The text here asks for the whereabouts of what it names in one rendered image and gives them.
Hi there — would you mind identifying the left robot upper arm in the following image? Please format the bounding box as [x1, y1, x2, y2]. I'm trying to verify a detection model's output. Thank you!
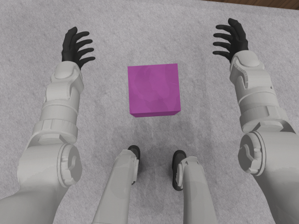
[0, 143, 83, 224]

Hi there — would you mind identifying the right robot shin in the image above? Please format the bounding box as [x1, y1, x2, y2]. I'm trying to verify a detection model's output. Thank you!
[176, 156, 204, 182]

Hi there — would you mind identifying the left robot forearm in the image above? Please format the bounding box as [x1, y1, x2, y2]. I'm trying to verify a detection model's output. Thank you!
[17, 61, 84, 182]

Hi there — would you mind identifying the right robot forearm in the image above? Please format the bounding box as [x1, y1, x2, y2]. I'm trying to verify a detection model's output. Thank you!
[229, 50, 299, 136]

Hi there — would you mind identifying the right robot thigh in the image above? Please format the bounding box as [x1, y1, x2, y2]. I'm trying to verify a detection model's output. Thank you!
[177, 161, 218, 224]

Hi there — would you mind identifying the right robot hand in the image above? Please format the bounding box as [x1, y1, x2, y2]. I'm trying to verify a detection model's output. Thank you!
[213, 18, 249, 63]

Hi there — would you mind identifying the right robot upper arm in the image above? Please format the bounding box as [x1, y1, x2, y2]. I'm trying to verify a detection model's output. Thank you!
[238, 131, 299, 224]

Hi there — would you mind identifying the carton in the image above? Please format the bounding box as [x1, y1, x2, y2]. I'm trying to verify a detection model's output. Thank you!
[128, 63, 181, 118]

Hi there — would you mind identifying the left robot hand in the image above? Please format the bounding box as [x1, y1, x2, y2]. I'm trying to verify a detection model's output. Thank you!
[62, 27, 95, 70]

